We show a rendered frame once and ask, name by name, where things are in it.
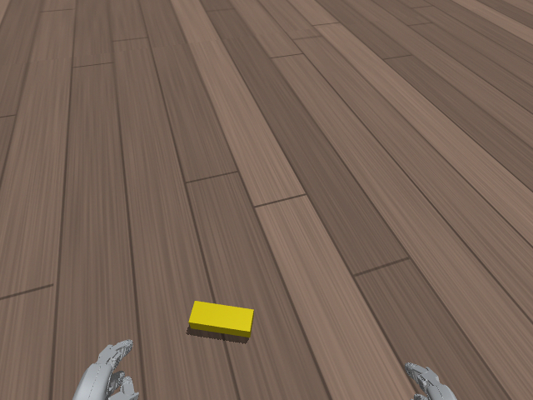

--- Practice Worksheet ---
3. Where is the right robot hand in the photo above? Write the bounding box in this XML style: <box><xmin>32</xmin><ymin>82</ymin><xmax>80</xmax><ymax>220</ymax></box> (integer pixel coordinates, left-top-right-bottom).
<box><xmin>405</xmin><ymin>362</ymin><xmax>457</xmax><ymax>400</ymax></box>

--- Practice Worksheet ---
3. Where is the left robot hand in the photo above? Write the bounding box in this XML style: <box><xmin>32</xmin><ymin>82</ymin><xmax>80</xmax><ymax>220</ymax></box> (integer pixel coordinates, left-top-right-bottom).
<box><xmin>72</xmin><ymin>339</ymin><xmax>139</xmax><ymax>400</ymax></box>

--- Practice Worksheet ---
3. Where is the carton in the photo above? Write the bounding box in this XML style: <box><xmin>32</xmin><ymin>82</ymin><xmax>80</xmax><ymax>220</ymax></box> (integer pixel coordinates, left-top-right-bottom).
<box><xmin>189</xmin><ymin>301</ymin><xmax>254</xmax><ymax>338</ymax></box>

